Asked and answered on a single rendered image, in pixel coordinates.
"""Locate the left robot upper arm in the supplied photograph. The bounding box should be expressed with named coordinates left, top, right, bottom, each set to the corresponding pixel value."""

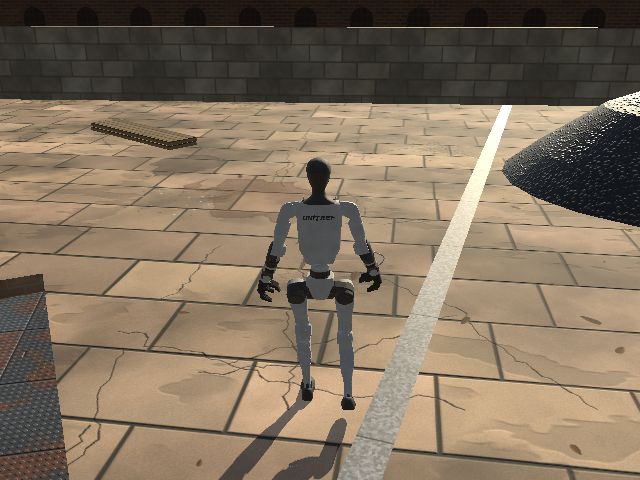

left=270, top=201, right=298, bottom=257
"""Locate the right robot upper arm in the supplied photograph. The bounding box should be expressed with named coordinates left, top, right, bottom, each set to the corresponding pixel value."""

left=340, top=201, right=370, bottom=255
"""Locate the robot right forearm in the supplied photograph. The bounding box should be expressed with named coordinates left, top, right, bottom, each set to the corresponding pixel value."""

left=359, top=239, right=380, bottom=276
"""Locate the right robot hand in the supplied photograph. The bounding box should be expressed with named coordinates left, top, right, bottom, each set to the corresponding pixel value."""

left=359, top=272, right=382, bottom=292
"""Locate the left robot hand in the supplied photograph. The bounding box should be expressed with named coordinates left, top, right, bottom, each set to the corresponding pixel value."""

left=257, top=280, right=281, bottom=302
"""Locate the robot head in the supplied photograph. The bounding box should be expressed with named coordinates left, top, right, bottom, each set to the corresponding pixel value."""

left=302, top=157, right=336, bottom=205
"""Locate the robot left forearm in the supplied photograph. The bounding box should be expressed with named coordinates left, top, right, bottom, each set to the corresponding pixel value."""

left=260, top=241, right=280, bottom=283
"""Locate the left robot foot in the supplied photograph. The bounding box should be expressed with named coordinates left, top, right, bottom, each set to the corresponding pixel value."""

left=301, top=376, right=315, bottom=401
